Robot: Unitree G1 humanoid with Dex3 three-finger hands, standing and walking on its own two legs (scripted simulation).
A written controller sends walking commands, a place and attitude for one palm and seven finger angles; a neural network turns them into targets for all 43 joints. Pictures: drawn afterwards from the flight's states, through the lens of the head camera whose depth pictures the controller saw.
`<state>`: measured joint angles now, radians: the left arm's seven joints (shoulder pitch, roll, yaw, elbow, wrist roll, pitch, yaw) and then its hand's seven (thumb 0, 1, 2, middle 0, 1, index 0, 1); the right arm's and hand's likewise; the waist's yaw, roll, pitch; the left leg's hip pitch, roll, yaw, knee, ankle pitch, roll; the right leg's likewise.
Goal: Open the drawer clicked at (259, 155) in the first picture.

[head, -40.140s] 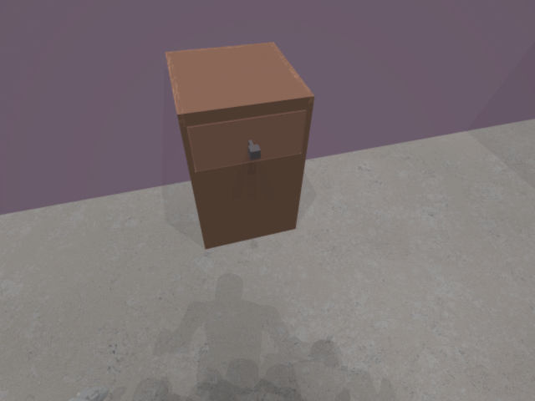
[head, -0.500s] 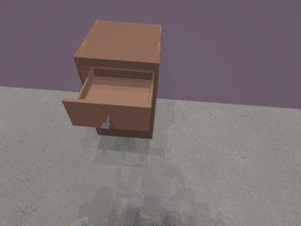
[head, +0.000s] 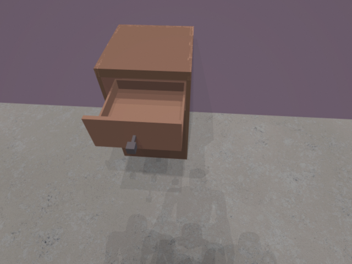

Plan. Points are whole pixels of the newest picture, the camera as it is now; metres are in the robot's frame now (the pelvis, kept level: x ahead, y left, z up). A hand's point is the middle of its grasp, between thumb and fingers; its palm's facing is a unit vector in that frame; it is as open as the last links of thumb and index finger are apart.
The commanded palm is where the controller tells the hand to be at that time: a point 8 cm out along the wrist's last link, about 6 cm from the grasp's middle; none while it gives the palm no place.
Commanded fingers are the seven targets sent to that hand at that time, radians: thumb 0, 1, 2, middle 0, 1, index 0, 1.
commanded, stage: let the arm hang, fingers relaxed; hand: left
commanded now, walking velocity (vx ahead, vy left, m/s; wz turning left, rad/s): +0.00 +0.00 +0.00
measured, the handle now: (132, 144) +0.57 +0.21 -0.21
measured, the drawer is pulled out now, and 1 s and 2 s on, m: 0.26 0.26 0.26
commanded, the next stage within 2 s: look to check the result in 0.34 s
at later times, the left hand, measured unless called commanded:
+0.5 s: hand out of the picture -0.02 +0.15 -0.17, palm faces +0.02 -0.98 -0.18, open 7.3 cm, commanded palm none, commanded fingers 0.00 0.90 0.90 -0.20 -0.30 -0.20 -0.30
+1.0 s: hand out of the picture -0.01 +0.13 -0.17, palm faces +0.02 -0.99 -0.17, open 7.3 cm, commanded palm none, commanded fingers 0.00 0.90 0.90 -0.20 -0.30 -0.20 -0.30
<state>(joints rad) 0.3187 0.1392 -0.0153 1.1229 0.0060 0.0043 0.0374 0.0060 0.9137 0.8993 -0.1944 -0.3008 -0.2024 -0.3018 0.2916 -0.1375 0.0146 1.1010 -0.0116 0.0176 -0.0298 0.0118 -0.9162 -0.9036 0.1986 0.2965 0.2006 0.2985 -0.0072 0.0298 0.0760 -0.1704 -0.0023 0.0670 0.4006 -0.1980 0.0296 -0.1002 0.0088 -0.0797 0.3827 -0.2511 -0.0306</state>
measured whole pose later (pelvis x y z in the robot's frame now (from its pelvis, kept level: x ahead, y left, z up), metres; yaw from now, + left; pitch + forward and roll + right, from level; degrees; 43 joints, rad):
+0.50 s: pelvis +0.01 -0.01 +0.00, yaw -1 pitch -2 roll +0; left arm 0.32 0.11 -0.01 1.15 0.01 -0.01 0.04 0.01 0.91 0.90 -0.20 -0.30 -0.20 -0.30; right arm 0.32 -0.11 0.01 1.14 -0.01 0.01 -0.04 0.01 -0.91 -0.90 0.20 0.30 0.20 0.30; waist -0.01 0.02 0.06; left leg -0.16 0.01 0.08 0.39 -0.20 0.02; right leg -0.10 0.02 -0.07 0.38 -0.26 -0.04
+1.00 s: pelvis +0.01 -0.02 +0.00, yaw -1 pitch -1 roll +0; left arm 0.31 0.09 -0.01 1.15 0.01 -0.02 0.05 0.00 0.91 0.90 -0.20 -0.30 -0.20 -0.30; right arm 0.29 -0.11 0.00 1.14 -0.01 0.01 -0.05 0.01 -0.91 -0.90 0.20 0.30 0.20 0.30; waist -0.01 0.01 0.06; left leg -0.15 0.02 0.08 0.39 -0.21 0.00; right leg -0.09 0.03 -0.07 0.37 -0.26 -0.05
